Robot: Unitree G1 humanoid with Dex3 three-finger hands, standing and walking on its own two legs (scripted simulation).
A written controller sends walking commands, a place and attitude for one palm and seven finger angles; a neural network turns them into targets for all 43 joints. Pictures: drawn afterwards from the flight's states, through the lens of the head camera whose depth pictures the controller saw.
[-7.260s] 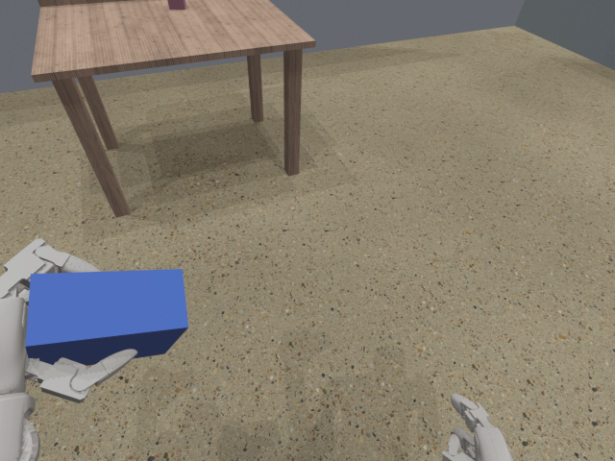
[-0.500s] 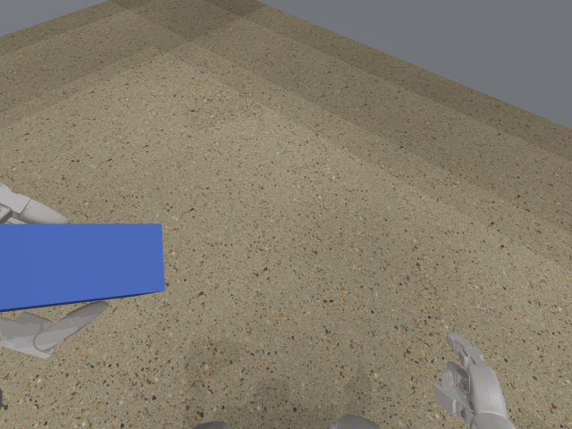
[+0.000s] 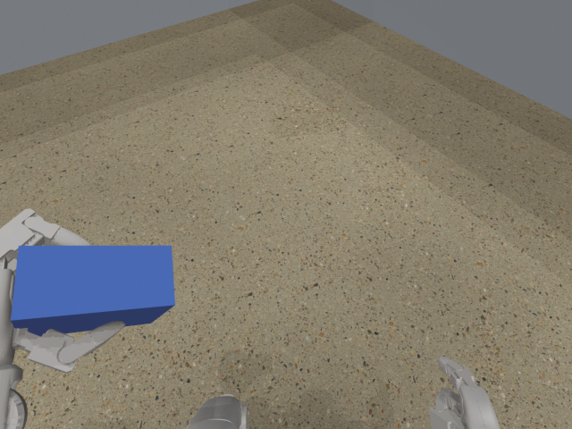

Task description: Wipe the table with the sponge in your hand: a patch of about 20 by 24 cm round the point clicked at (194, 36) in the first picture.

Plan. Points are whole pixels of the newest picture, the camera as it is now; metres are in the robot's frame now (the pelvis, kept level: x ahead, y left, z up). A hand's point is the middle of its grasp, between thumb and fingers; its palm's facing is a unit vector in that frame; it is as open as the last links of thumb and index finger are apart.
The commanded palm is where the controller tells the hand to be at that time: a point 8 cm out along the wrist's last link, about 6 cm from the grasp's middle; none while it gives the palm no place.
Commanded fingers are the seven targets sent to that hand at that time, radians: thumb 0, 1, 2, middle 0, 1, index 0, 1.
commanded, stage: walk to a spot facing it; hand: left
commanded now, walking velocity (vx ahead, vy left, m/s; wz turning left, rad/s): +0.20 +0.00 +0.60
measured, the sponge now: (119, 290) +0.23 +0.19 +0.14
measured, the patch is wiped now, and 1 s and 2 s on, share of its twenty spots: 0.00 0.00 0.00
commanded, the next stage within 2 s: turn to face it in 0.04 s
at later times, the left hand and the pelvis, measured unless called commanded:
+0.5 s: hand (66, 270) +0.24 +0.23 +0.17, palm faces +0.47 -0.75 -0.47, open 10.5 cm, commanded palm +0.19 +0.26 +0.17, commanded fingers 0.00 0.10 1.30 -1.20 -1.60 -1.20 -1.60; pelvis +0.03 -0.02 -0.02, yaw +1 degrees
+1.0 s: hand (148, 252) +0.27 +0.16 +0.16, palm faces +0.16 -0.87 -0.46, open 10.5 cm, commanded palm +0.23 +0.20 +0.17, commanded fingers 0.00 0.10 1.30 -1.20 -1.60 -1.20 -1.60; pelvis -0.01 -0.02 -0.01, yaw -17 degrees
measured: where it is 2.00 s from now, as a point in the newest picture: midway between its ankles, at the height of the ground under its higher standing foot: outside the picture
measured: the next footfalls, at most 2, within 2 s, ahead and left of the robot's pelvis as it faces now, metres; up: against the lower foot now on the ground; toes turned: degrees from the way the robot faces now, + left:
left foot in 0.14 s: +0.09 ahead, +0.15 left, +0.00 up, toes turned +13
right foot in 0.46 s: +0.13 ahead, -0.10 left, +0.00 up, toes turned -6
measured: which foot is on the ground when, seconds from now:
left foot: up 0.00-0.12, down 0.14-0.48, up 0.50-0.84, down 0.86-1.00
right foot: down 0.00-0.14, up 0.16-0.44, down 0.46-0.88, up 0.90-1.00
